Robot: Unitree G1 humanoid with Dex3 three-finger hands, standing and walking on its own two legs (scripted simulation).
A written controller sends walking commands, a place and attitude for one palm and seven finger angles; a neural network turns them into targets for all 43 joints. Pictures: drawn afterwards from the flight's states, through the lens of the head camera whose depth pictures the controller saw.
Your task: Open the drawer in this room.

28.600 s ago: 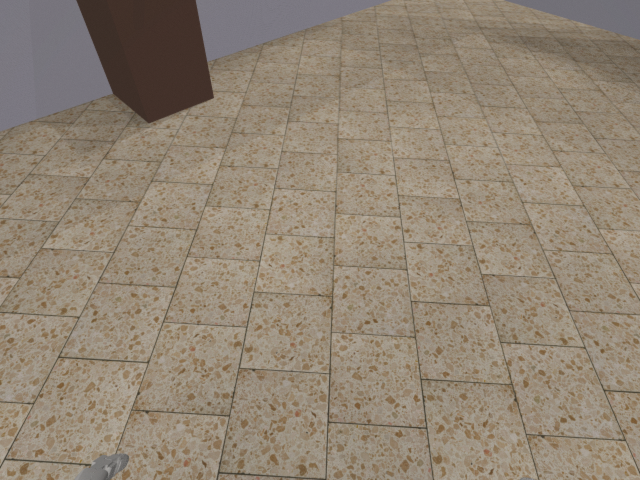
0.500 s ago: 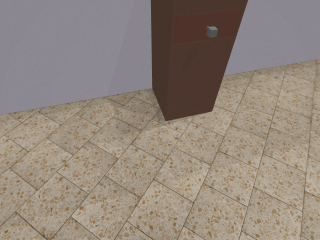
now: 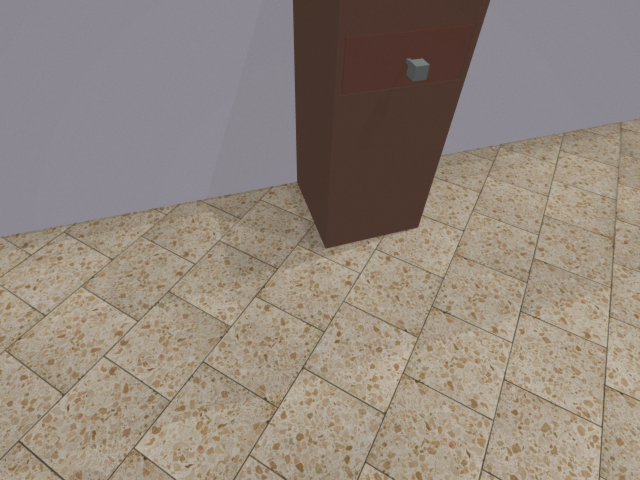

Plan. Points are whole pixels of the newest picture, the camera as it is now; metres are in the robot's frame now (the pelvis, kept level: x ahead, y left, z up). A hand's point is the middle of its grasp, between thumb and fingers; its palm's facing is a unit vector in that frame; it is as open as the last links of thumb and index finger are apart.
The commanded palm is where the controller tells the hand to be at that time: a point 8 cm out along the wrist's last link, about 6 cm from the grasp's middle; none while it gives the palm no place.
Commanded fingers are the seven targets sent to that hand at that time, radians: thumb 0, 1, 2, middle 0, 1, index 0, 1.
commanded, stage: look at it before walking up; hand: left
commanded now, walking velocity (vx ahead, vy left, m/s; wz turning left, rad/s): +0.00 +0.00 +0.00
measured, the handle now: (414, 66) +1.15 -0.19 -0.01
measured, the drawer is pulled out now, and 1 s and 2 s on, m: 0.00 0.00 0.00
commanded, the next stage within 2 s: walk to a spot facing it in 0.24 s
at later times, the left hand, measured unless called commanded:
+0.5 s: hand out of the picture -0.02 +0.16 -0.18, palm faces +0.04 -0.99 -0.16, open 7.4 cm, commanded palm none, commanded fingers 0.00 0.90 0.90 -0.20 -0.30 -0.20 -0.30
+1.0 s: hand out of the picture +0.08 +0.12 -0.16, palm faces -0.18 -0.94 -0.29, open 7.4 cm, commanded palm none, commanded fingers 0.00 0.90 0.90 -0.20 -0.30 -0.20 -0.30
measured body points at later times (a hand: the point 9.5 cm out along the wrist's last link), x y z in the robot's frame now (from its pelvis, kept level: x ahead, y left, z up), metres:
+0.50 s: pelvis +0.00 +0.00 +0.00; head +0.02 +0.01 +0.45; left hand -0.02 +0.21 -0.17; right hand -0.01 -0.21 -0.17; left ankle -0.04 +0.11 -0.74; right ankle +0.02 -0.12 -0.74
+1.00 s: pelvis -0.02 -0.06 +0.00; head +0.03 -0.11 +0.44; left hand +0.09 +0.17 -0.14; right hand +0.04 -0.34 -0.16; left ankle +0.01 +0.12 -0.65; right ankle +0.00 -0.12 -0.74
